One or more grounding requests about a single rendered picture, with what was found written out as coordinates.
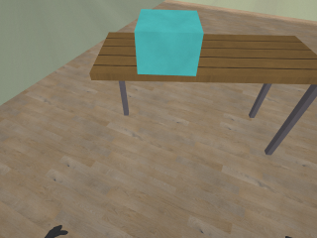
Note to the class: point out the carton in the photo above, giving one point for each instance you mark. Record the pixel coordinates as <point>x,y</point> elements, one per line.
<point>168,42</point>

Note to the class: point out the left robot hand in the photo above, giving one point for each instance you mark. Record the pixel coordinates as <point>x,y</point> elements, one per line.
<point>56,231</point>

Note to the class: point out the table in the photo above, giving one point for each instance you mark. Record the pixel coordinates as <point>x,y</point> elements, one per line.
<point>224,58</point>

